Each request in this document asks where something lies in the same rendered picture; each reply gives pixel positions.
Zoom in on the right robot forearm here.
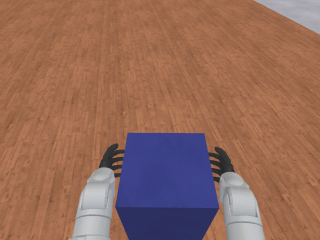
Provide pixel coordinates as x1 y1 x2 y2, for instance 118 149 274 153
219 172 265 240

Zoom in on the left robot hand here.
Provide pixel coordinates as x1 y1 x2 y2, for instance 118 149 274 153
99 143 125 178

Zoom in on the carton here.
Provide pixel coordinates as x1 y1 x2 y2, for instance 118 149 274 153
115 133 219 240

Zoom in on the right robot hand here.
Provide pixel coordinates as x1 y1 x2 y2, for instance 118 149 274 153
208 147 235 183

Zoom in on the left robot forearm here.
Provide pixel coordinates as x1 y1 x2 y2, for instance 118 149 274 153
68 167 116 240

